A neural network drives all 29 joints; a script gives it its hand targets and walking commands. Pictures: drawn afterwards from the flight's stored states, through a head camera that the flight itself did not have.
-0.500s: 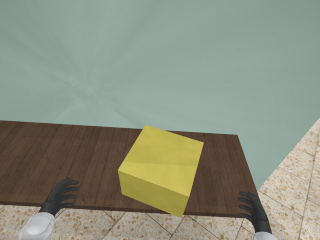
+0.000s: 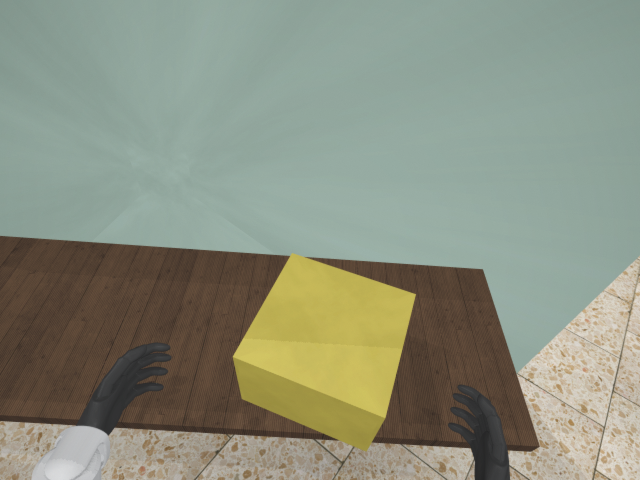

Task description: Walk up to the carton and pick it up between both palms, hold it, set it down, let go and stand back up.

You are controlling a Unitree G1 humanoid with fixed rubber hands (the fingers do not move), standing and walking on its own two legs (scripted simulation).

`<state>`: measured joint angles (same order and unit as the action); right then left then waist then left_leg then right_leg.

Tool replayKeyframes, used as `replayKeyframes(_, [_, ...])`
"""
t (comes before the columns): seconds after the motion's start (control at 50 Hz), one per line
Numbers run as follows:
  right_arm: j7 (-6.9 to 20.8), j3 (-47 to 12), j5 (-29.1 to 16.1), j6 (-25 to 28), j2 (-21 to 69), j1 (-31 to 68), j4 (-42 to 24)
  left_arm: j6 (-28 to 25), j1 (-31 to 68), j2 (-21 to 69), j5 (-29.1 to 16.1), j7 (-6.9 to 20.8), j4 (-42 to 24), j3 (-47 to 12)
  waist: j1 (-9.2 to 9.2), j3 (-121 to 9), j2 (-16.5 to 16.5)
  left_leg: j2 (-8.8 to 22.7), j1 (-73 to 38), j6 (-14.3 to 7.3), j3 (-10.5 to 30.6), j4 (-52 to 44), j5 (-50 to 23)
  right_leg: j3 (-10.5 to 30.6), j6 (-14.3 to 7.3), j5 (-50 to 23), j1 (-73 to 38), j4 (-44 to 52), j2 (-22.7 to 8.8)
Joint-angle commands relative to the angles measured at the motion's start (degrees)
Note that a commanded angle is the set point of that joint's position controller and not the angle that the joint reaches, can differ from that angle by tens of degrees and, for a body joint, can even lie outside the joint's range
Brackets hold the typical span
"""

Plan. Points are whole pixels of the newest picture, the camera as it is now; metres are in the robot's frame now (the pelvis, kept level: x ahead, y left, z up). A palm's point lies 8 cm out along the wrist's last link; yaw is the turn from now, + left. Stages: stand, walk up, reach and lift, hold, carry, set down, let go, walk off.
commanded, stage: reach and lift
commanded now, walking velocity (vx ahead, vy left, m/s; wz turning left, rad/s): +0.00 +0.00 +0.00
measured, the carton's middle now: (327, 347) +0.34 -0.02 -0.10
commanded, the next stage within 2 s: none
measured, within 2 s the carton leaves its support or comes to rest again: neither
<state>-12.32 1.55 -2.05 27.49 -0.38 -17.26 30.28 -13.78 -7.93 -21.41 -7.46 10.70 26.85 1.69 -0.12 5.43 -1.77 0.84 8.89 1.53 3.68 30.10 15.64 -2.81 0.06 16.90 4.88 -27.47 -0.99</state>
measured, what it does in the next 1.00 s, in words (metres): stands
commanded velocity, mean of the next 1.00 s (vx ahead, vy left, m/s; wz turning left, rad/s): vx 0.00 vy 0.00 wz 0.00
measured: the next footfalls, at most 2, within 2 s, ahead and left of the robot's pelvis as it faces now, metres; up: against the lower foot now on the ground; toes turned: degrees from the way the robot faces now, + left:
none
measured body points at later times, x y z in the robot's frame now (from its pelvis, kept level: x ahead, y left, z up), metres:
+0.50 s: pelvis +0.00 +0.00 +0.00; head +0.01 +0.02 +0.45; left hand +0.28 +0.23 +0.01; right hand +0.20 -0.20 -0.02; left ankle +0.01 +0.13 -0.74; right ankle -0.02 -0.13 -0.74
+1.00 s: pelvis +0.00 +0.00 +0.00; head +0.01 +0.02 +0.45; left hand +0.36 +0.21 +0.06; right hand +0.28 -0.19 +0.01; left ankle +0.01 +0.13 -0.74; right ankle -0.02 -0.13 -0.74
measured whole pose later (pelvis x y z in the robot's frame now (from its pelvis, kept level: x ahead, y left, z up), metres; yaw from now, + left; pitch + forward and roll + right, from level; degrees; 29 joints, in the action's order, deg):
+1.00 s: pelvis +0.00 +0.00 +0.00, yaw +0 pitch -5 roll -1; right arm -17.5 1.4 -4.2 14.2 -0.4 5.5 32.7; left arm -0.3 18.3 -21.4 -11.5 9.3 29.2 -1.7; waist -1.8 5.4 -2.0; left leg 1.0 8.9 1.5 3.7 30.1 16.0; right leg -2.8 0.3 17.0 4.8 -27.1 -0.8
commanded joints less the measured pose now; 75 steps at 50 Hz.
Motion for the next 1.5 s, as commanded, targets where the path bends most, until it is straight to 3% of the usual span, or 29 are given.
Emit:
replayKeyframes(0.0, [-0.85, -2.63, -6.16, 3.70, -0.50, -1.02, -6.07, -3.27, 3.68, -9.29, -4.28, 0.62, -15.25, -1.50, -2.76, -3.38, 6.93, 0.15, -11.93, 1.34, -2.55, -4.01, -13.04, 2.90, -1.26, -10.50, 7.79, 10.65, 1.87])
replayKeyframes(0.1, [-0.91, -1.88, -6.21, 2.52, -1.42, 3.73, -6.37, -2.47, 7.54, -9.31, -5.13, 0.06, -14.60, -1.64, -2.84, -3.39, 7.32, 0.40, -9.22, 0.95, -2.89, -4.89, -8.84, 3.42, -1.75, -6.68, 7.80, 10.96, 1.53])
replayKeyframes(0.22, [-1.32, -0.88, -4.98, -0.11, -2.03, 9.81, -9.12, -1.50, 13.78, -9.28, -7.87, -1.15, -12.74, -3.76, -4.29, -4.00, 6.64, 0.66, -5.05, 0.13, -3.35, -6.38, -2.13, 3.53, -1.55, -3.69, 8.02, 10.62, 0.81])
replayKeyframes(0.28, [-2.00, -1.32, -4.98, -1.61, -2.14, 11.07, -10.11, -0.34, 14.85, -9.76, -8.17, -1.33, -10.44, -3.50, -4.09, -4.64, 4.07, 0.26, -3.89, -1.01, -3.68, -6.23, -1.57, 3.98, -0.68, -5.05, 7.01, 10.37, 0.43])
replayKeyframes(0.4, [-3.27, -0.80, -5.06, -3.18, -2.24, 12.61, -9.69, 2.32, 16.78, -8.68, -7.00, -1.17, -8.77, -2.32, -4.63, -6.22, 3.03, 0.01, -5.70, -0.97, -3.57, -5.50, -6.13, 3.67, 0.20, -11.36, 5.81, 10.14, 0.38])
replayKeyframes(0.52, [-3.50, -0.32, -6.28, -4.35, -2.35, 17.07, -9.22, 3.68, 21.71, -7.73, -6.22, -2.00, -11.12, -2.63, -5.20, -9.22, 5.64, 0.42, -5.99, -0.12, -3.58, -4.78, -10.60, 3.37, -0.11, -15.29, 5.46, 9.65, 0.77])
replayKeyframes(0.54, [-3.59, -0.15, -6.53, -4.83, -2.98, 17.31, -7.35, 3.97, 22.38, -7.58, -5.77, -2.01, -10.50, -2.24, -5.52, -8.54, 6.71, 0.39, -6.23, 0.28, -3.60, -4.74, -10.57, 3.37, -0.02, -15.40, 5.77, 9.72, 0.68])
replayKeyframes(0.66, [-4.46, 1.03, -6.48, -7.02, -3.17, 23.17, -8.12, 6.24, 28.66, -6.94, -6.24, -2.06, -8.19, -2.54, -7.49, -10.40, 5.49, 0.55, -5.02, -0.20, -3.41, -5.26, -9.51, 3.24, 0.16, -16.09, 5.38, 9.82, 0.71])
replayKeyframes(0.9, [-5.84, 2.33, -7.83, -12.13, -4.19, 36.09, -1.03, 12.04, 41.67, -6.07, -4.53, -1.81, 3.65, -1.89, -9.57, -9.73, 4.47, 0.70, -2.38, -0.39, -3.49, -5.40, -7.88, 2.72, 0.41, -16.64, 4.74, 9.55, 0.70])
replayKeyframes(0.94, [-6.17, 2.77, -8.38, -12.25, -4.79, 35.76, -0.89, 12.59, 41.76, -6.54, -3.77, -2.17, 2.10, -1.37, -9.50, -12.32, 5.17, 0.29, -3.53, -0.17, -3.69, -5.04, -10.74, 2.52, 0.77, -20.16, 3.33, 9.02, 0.88])
replayKeyframes(1.02, [-6.12, 2.66, -8.91, -13.09, -6.30, 40.03, 1.23, 13.90, 45.25, -5.55, -3.00, -2.05, 7.08, -1.13, -9.86, -12.47, 4.64, 0.37, -3.85, 0.05, -3.30, -4.42, -13.55, 2.11, 1.11, -23.20, 3.63, 8.33, 1.22])
replayKeyframes(1.08, [-6.08, 2.45, -9.82, -13.22, -6.47, 41.01, 1.27, 13.90, 46.54, -5.29, -2.65, -2.21, 6.41, -0.99, -9.64, -14.24, 4.30, 0.32, -3.99, 0.09, -3.31, -4.23, -15.34, 2.19, 1.17, -24.78, 3.08, 8.02, 1.37])
replayKeyframes(1.16, [-5.67, 3.37, -9.32, -14.33, -7.80, 46.36, 3.25, 13.59, 52.89, -5.71, -3.26, -2.59, 9.75, -1.94, -11.11, -15.21, 5.29, 0.36, -2.58, 0.20, -2.99, -4.19, -13.70, 1.77, 0.74, -22.34, 4.73, 8.03, 1.54])
replayKeyframes(1.22, [-5.51, 2.13, -10.81, -14.99, -7.50, 48.33, 3.33, 13.34, 54.66, -5.58, -3.89, -2.91, 11.27, -2.75, -11.42, -15.55, 4.16, 0.10, -1.90, -0.18, -2.74, -3.93, -13.12, 1.97, 0.90, -23.58, 4.90, 7.71, 1.43])
replayKeyframes(1.32, [-5.09, 2.56, -10.54, -16.60, -8.43, 54.03, 7.67, 12.32, 61.02, -5.45, -4.26, -3.04, 18.36, -3.43, -12.45, -17.08, 4.15, -0.01, 0.03, -0.61, -2.87, -3.82, -11.07, 1.87, 0.63, -21.93, 6.49, 7.55, 1.30])
replayKeyframes(1.42, [-4.79, 2.86, -11.09, -16.24, -9.44, 57.46, 11.24, 10.73, 64.11, -4.98, -3.88, -3.50, 23.24, -4.26, -13.32, -21.96, 4.86, -0.16, -0.71, -0.36, -2.60, -2.57, -14.02, 1.12, 0.37, -24.14, 8.06, 6.65, 1.89])
replayKeyframes(1.48, [-4.17, 2.69, -11.64, -15.86, -10.31, 61.56, 14.12, 10.02, 67.90, -4.55, -3.36, -4.10, 26.71, -4.42, -12.99, -23.42, 5.70, -0.19, -0.30, 0.01, -2.54, -1.78, -13.99, 1.04, 0.12, -23.11, 10.07, 6.35, 2.16])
